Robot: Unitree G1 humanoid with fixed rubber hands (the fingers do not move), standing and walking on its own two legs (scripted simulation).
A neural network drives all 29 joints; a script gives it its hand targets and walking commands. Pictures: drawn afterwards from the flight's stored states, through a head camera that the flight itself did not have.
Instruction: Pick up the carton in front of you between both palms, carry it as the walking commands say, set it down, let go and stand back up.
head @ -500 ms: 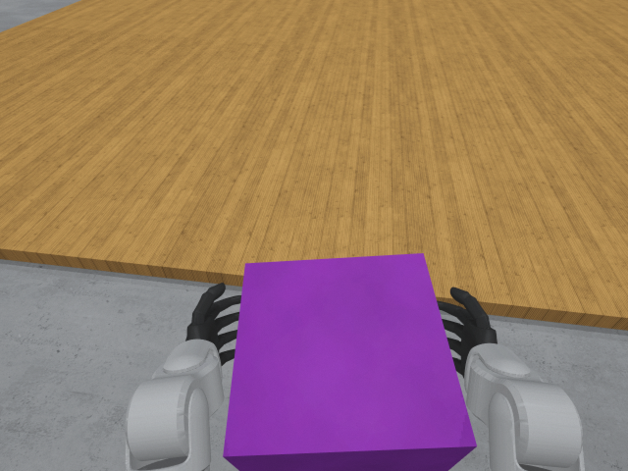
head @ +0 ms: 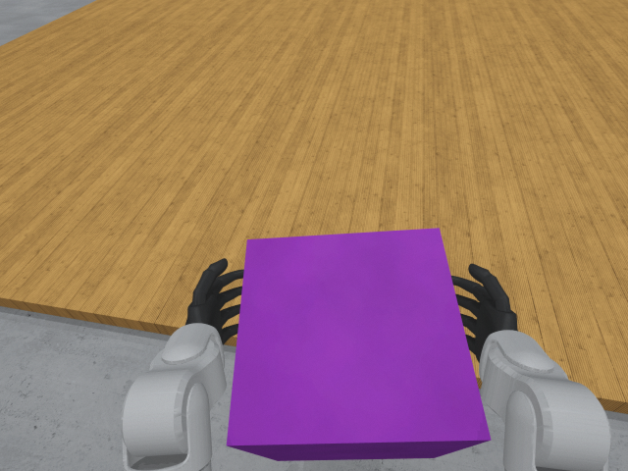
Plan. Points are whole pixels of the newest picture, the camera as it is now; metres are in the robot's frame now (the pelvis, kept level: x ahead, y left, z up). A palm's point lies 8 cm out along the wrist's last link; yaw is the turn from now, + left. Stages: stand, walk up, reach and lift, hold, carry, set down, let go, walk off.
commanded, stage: carry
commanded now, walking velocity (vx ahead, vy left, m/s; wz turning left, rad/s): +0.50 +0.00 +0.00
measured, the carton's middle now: (348, 358) +0.27 +0.00 +0.04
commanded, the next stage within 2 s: none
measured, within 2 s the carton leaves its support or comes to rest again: neither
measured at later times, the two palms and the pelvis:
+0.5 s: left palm (254, 134) +0.66 +0.16 +0.12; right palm (422, 134) +0.64 -0.14 +0.12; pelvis +0.29 +0.03 +0.00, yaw -2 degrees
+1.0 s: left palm (260, 77) +0.79 +0.16 +0.17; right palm (413, 73) +0.79 -0.14 +0.16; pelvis +0.44 +0.01 +0.03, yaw +0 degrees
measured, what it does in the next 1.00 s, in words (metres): walks ahead: left foot, then right foot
